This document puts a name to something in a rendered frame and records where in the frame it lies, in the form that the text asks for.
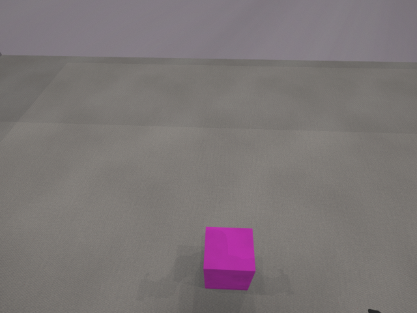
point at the carton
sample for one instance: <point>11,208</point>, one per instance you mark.
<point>229,261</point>

